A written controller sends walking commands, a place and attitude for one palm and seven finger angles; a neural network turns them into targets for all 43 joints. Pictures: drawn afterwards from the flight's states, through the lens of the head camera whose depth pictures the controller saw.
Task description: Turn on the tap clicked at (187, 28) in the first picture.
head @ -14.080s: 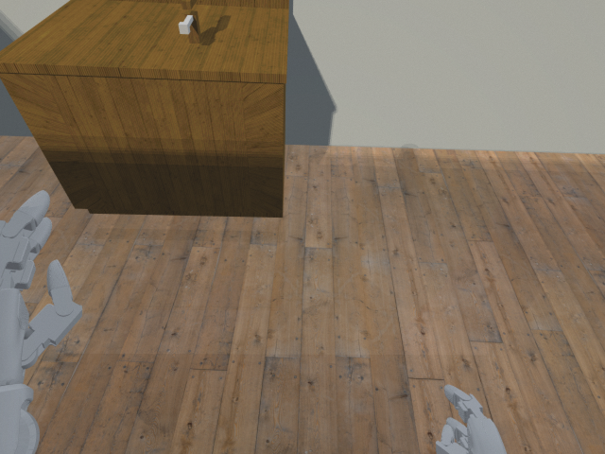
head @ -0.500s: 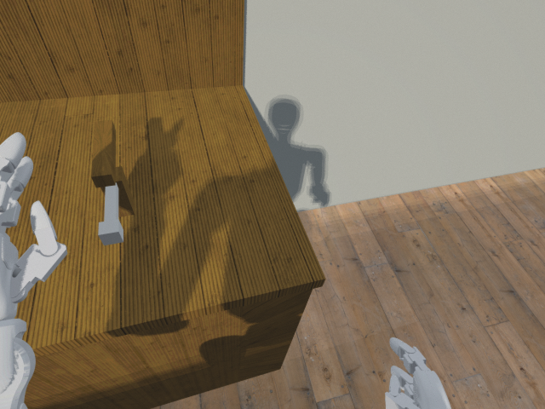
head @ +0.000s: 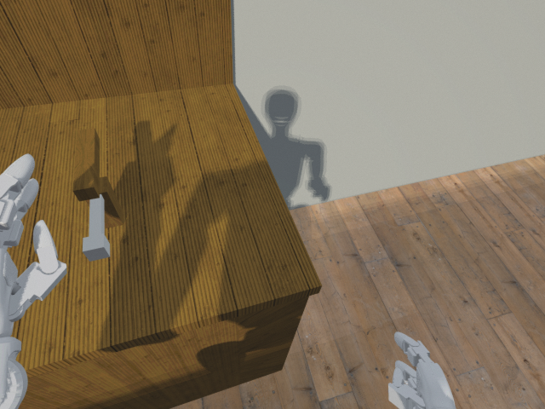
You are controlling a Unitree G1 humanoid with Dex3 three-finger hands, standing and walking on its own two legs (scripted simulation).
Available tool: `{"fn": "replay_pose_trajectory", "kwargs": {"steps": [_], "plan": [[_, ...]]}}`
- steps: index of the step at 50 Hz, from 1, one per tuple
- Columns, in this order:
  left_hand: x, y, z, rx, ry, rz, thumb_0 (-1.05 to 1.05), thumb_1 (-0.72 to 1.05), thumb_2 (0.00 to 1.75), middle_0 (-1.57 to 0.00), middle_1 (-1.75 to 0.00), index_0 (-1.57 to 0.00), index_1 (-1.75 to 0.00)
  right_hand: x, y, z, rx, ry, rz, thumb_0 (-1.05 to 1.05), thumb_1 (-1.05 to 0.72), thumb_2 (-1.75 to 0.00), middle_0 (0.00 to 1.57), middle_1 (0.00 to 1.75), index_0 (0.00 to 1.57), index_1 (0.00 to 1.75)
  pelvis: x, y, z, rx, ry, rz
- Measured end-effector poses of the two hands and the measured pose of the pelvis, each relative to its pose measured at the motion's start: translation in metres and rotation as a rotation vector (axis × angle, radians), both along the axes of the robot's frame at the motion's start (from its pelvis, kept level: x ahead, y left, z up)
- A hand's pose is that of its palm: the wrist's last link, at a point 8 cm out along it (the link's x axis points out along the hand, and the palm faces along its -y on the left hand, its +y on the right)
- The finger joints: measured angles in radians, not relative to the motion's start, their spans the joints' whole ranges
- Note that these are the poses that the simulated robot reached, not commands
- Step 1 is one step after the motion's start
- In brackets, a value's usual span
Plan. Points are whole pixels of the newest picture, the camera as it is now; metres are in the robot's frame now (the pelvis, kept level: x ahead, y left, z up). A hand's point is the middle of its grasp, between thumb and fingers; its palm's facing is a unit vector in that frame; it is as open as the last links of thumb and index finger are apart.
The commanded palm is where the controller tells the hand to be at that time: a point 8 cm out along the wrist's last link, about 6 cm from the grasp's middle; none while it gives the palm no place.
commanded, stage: look again from close up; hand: left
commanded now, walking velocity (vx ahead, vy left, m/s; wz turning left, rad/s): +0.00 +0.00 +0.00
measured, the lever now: (96, 247) +0.31 +0.29 +0.04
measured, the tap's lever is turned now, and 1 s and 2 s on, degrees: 0 0 0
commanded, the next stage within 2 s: turn the palm inward beside the body in 0.22 s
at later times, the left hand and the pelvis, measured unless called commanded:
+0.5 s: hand (34, 248) +0.22 +0.26 +0.18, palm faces +0.44 -0.85 -0.28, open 7.4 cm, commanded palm +0.14 +0.27 +0.17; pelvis -0.02 -0.02 +0.00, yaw +1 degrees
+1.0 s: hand (107, 290) +0.21 +0.21 +0.13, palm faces +0.43 -0.85 -0.31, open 7.4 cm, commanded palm +0.14 +0.25 +0.15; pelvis -0.01 -0.06 -0.02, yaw +3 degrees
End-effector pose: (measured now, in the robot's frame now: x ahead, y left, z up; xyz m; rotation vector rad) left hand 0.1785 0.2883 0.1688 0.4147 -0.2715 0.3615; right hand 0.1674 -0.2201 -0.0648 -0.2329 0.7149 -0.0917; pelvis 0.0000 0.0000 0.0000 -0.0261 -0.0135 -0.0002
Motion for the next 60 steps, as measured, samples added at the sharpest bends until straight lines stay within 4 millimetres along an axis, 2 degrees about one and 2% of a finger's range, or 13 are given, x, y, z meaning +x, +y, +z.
{"fn": "replay_pose_trajectory", "kwargs": {"steps": [16, 19, 22, 26, 29, 32, 37, 40, 43, 47, 50, 56, 60], "plan": [[-0.014, -0.006, 0.003, -0.004, -0.01, 0.005, 0.02, 0.89, 0.9, -0.21, -0.3, -0.21, -0.3, -0.017, -0.01, 0.002, -0.005, -0.009, -0.018, 0.01, -0.9, -0.9, 0.2, 0.3, 0.2, 0.3, -0.011, -0.005, 0.001, 0.002, -0.013, 0.002], [-0.003, 0.008, 0.022, 0.131, -0.052, 0.011, 0.02, 0.89, 0.9, -0.21, -0.3, -0.22, -0.3, -0.021, -0.006, -0.005, -0.041, 0.011, 0.063, 0.01, -0.9, -0.9, 0.2, 0.3, 0.2, 0.3, -0.018, -0.01, -0.002, 0.015, -0.021, 0.032], [0.005, 0.021, 0.034, 0.057, -0.068, 0.06, 0.02, 0.89, 0.9, -0.21, -0.3, -0.22, -0.3, -0.024, -0.008, -0.014, -0.009, 0.043, 0.101, 0.01, -0.9, -0.9, 0.2, 0.3, 0.2, 0.3, -0.022, -0.015, -0.004, 0.023, -0.013, 0.023], [0.0, 0.009, 0.014, -0.086, 0.034, 0.047, 0.02, 0.9, 0.9, -0.2, -0.3, -0.21, -0.3, -0.024, -0.017, -0.017, 0.04, 0.008, 0.071, 0.01, -0.9, -0.9, 0.2, 0.3, 0.2, 0.3, -0.025, -0.02, -0.005, 0.025, -0.016, 0.013], [-0.015, -0.014, -0.013, -0.078, 0.16, 0.031, 0.02, 0.9, 0.9, -0.2, -0.3, -0.2, -0.3, -0.022, -0.027, -0.014, 0.044, -0.025, 0.06, 0.01, -0.9, -0.9, 0.21, 0.3, 0.2, 0.3, -0.029, -0.027, -0.007, 0.031, -0.021, 0.012], [-0.031, -0.029, -0.028, -0.076, 0.17, 0.04, 0.02, 0.9, 0.9, -0.2, -0.3, -0.21, -0.3, -0.018, -0.037, -0.012, 0.018, -0.047, 0.072, 0.01, -0.9, -0.9, 0.2, 0.3, 0.2, 0.3, -0.034, -0.038, -0.01, 0.037, -0.02, 0.021], [-0.05, -0.025, -0.013, -0.048, -0.028, 0.152, 0.02, 0.89, 0.9, -0.21, -0.3, -0.22, -0.3, -0.013, -0.052, -0.016, -0.023, -0.039, 0.118, 0.01, -0.9, -0.9, 0.2, 0.3, 0.2, 0.3, -0.038, -0.057, -0.016, 0.026, -0.017, 0.053], [-0.05, -0.019, -0.003, -0.051, -0.079, 0.209, 0.02, 0.89, 0.9, -0.21, -0.3, -0.21, -0.3, -0.008, -0.058, -0.023, -0.023, -0.031, 0.132, 0.01, -0.9, -0.9, 0.2, 0.3, 0.2, 0.3, -0.038, -0.064, -0.019, 0.018, -0.016, 0.073], [-0.038, -0.022, -0.004, -0.079, -0.007, 0.205, 0.02, 0.9, 0.9, -0.2, -0.3, -0.21, -0.3, -0.002, -0.061, -0.03, -0.005, -0.036, 0.116, 0.01, -0.9, -0.9, 0.2, 0.3, 0.2, 0.3, -0.035, -0.067, -0.02, 0.015, -0.016, 0.077], [-0.019, -0.036, -0.019, -0.103, 0.149, 0.143, 0.02, 0.9, 0.9, -0.2, -0.3, -0.21, -0.3, 0.007, -0.062, -0.034, 0.027, -0.052, 0.068, 0.01, -0.9, -0.9, 0.2, 0.3, 0.2, 0.3, -0.026, -0.066, -0.02, 0.02, 0.001, 0.066], [-0.01, -0.044, -0.025, -0.12, 0.172, 0.108, 0.02, 0.9, 0.9, -0.2, -0.3, -0.21, -0.3, 0.013, -0.062, -0.035, 0.038, -0.054, 0.039, 0.01, -0.9, -0.9, 0.2, 0.3, 0.2, 0.3, -0.015, -0.064, -0.019, 0.024, 0.023, 0.054], [-0.01, -0.042, -0.018, -0.122, 0.067, 0.134, 0.02, 0.89, 0.9, -0.21, -0.3, -0.21, -0.3, 0.024, -0.06, -0.032, 0.021, -0.031, 0.045, 0.01, -0.9, -0.9, 0.2, 0.3, 0.2, 0.3, 0.013, -0.059, -0.019, 0.029, 0.066, 0.043], [-0.012, -0.034, -0.023, -0.133, 0.101, 0.173, 0.02, 0.89, 0.9, -0.21, -0.3, -0.21, -0.3, 0.034, -0.057, -0.033, 0.011, -0.027, 0.059, 0.01, -0.9, -0.9, 0.2, 0.3, 0.2, 0.3, 0.025, -0.052, -0.02, 0.025, 0.075, 0.051]]}}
